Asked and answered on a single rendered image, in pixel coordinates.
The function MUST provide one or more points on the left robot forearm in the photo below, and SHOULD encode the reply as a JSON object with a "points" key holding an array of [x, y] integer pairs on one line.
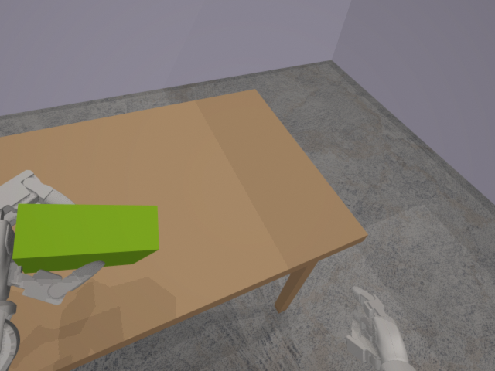
{"points": [[9, 335]]}

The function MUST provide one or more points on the table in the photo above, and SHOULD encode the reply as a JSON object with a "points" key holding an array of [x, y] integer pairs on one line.
{"points": [[240, 205]]}

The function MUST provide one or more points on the right robot hand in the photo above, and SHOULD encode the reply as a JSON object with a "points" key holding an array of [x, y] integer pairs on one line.
{"points": [[382, 341]]}

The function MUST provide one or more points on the left robot hand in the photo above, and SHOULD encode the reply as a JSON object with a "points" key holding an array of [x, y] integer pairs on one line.
{"points": [[45, 286]]}

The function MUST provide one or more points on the sponge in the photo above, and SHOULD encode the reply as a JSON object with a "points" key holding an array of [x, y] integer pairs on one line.
{"points": [[58, 237]]}

